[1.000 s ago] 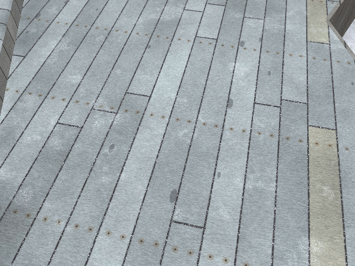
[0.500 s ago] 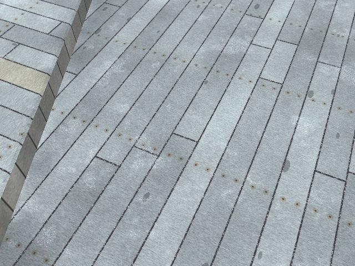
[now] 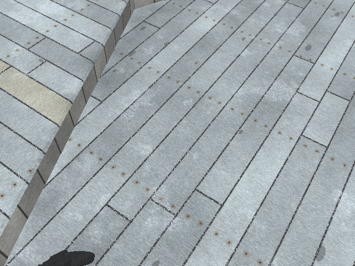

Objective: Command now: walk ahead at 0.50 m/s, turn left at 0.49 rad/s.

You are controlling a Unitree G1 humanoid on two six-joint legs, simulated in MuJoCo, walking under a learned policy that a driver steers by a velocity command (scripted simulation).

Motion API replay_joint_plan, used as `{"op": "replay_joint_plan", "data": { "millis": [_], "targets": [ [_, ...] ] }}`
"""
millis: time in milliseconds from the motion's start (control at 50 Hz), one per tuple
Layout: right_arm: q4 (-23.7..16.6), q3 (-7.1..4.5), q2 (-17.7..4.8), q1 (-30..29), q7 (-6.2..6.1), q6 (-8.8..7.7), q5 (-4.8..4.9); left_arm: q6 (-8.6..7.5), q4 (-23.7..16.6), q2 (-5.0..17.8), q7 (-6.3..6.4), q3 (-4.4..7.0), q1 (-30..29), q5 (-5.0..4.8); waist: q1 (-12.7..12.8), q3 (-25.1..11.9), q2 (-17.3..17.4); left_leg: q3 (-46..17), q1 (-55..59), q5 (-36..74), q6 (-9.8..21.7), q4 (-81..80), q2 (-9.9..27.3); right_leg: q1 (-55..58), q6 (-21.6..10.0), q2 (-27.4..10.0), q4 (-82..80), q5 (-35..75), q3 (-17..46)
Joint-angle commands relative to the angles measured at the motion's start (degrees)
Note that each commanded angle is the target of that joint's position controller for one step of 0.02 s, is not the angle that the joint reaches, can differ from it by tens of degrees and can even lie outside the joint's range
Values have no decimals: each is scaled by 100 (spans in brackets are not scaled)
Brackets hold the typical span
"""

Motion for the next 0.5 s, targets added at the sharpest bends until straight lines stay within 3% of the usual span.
{"op": "replay_joint_plan", "data": {
  "millis": [20,60,80,100,120,140,160,180,200,220,240,300,380,440,500],
  "targets": [
    [-244,-192,-941,249,-92,-52,-37,-172,-633,511,-3,67,-592,-33,106,19,702,-1005,271,3653,467,205,1577,220,-185,259,-667,23,-130],
    [-308,-198,-1035,-31,-85,-110,-47,-234,-377,718,56,153,297,-37,515,-276,737,-851,26,4817,212,810,1532,1621,-427,519,-950,-333,-233],
    [-300,-197,-1066,-107,-45,-139,-46,-286,-119,832,116,218,1136,-42,913,-696,561,-622,-64,5115,98,1753,1292,2588,-562,609,-1271,-237,-328],
    [-368,-144,-879,-72,2,-176,-23,-346,22,1069,198,292,1970,52,1249,-1286,317,-454,-794,3961,17,3050,1011,3879,-770,-87,-1266,-598,322],
    [-457,-27,-278,753,29,-172,220,-328,48,1712,225,446,2487,208,1001,-2220,-1044,123,-2417,610,-246,5119,157,5524,-1500,-1779,-1459,-1041,2914],
    [-350,-56,-609,930,11,-146,85,-224,128,1509,148,453,2275,55,828,-2193,-1155,129,-3159,-1174,-212,5848,70,5275,-1763,-2042,-2250,-1548,4437],
    [-353,-69,-705,466,7,-93,-36,-200,11,1028,124,351,1658,-29,642,-1085,-403,101,-3458,-660,-211,6055,435,4300,-1680,-1828,-2391,-2144,3684],
    [-456,-33,-658,-64,52,-93,-95,-222,-19,650,98,256,1313,-45,657,-527,142,140,-3437,-249,-219,5726,642,3565,-1538,-1510,-2510,-1837,2823],
    [-537,-22,-582,-284,93,-75,-98,-249,46,552,105,216,1260,-16,584,-283,62,178,-3345,-113,-222,5419,786,3181,-1383,-1229,-2633,-1261,2197],
    [-583,-12,-545,-338,138,-21,-157,-280,159,504,116,186,1330,-38,488,-167,-82,222,-3166,-52,-245,5177,882,2872,-1250,-975,-2759,-787,1711],
    [-557,7,-485,-217,169,34,-177,-330,253,559,104,193,1443,-55,417,-236,-308,277,-3008,-49,-283,5057,886,2782,-1277,-946,-2783,-322,1507],
    [-624,45,-408,-446,214,103,-198,-458,456,621,54,214,1777,-129,376,-226,-263,463,-3306,180,-375,4714,988,2891,-1366,-858,-2977,273,1057],
    [-984,153,-298,-1541,283,87,-184,-425,637,619,53,205,2123,-150,572,46,-196,854,-3785,1035,-558,3561,1270,3022,-1333,-649,-3276,422,558],
    [-1166,254,-158,-2180,305,54,-139,-415,767,704,54,218,2407,-163,751,91,-233,1107,-3479,1504,-599,2559,1204,3098,-1228,-552,-3213,862,262],
    [-1279,272,-220,-2576,276,33,-110,-390,891,784,75,226,2668,-135,873,114,-252,1236,-3286,1490,-532,2011,1088,3457,-1206,-697,-3023,1224,250]
  ]
}}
